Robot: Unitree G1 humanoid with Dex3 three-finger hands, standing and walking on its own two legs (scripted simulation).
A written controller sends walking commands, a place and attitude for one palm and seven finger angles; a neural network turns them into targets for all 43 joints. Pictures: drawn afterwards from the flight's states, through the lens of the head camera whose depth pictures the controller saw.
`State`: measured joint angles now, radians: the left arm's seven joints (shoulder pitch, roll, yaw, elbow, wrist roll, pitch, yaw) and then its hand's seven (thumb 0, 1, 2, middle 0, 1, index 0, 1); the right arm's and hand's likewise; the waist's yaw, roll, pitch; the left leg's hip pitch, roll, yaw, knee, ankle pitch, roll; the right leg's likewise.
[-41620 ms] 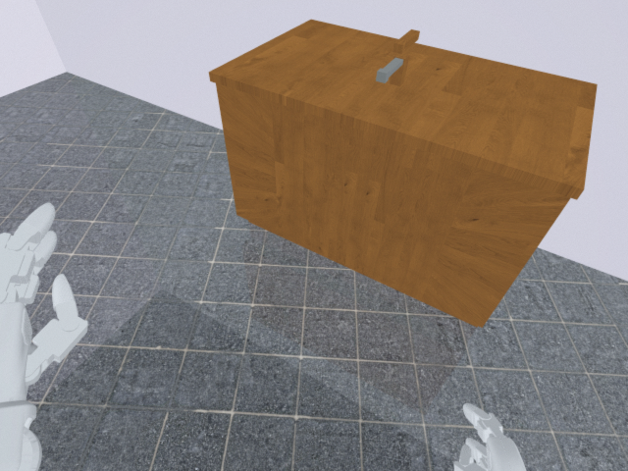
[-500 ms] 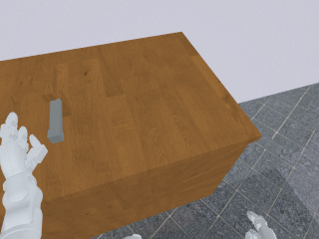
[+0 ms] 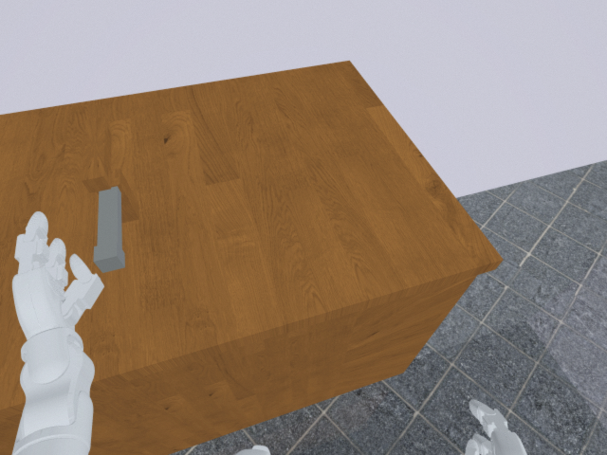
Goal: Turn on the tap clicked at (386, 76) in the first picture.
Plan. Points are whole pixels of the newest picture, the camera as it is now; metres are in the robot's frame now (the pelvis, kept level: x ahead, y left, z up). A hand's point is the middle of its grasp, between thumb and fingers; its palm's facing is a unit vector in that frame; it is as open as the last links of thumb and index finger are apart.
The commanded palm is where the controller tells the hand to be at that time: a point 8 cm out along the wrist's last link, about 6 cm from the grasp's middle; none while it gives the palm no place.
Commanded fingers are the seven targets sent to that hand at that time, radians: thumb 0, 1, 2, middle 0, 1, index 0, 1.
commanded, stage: push the lever round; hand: left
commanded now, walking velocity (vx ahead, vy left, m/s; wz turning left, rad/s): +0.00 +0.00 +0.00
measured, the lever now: (109, 257) +0.34 +0.29 +0.06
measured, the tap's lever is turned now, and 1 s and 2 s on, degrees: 0 18 42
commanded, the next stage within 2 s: none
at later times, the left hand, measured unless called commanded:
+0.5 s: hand (119, 276) +0.31 +0.26 +0.06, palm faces +0.56 -0.82 -0.09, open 7.8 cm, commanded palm +0.27 +0.29 +0.06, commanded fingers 0.00 0.90 0.90 -0.15 -0.15 -0.15 -0.15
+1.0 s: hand (145, 267) +0.33 +0.24 +0.06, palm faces +0.65 -0.76 -0.07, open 7.7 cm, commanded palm +0.29 +0.25 +0.06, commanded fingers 0.00 0.90 0.90 -0.15 -0.15 -0.15 -0.15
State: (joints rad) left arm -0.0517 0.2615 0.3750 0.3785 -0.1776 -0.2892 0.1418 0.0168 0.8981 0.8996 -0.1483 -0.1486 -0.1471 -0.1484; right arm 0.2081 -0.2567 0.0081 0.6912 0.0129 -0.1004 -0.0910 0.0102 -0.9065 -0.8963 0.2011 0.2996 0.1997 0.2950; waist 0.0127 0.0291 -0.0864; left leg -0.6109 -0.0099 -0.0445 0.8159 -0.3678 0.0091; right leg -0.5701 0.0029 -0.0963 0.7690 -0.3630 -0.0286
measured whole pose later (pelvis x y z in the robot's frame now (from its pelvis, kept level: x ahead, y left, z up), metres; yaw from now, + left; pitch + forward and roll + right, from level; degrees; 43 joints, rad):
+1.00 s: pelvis +0.00 -0.01 +0.00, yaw +0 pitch +9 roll -1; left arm -0.12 0.14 0.25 0.38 -0.07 -0.25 0.45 0.02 0.92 0.91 -0.15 -0.15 -0.15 -0.15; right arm 0.19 -0.24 0.00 0.69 -0.01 -0.05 -0.06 0.01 -0.91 -0.90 0.20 0.30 0.20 0.29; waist 0.00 0.03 -0.10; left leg -0.59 0.00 -0.06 0.80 -0.36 -0.01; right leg -0.56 0.01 -0.11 0.77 -0.37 -0.05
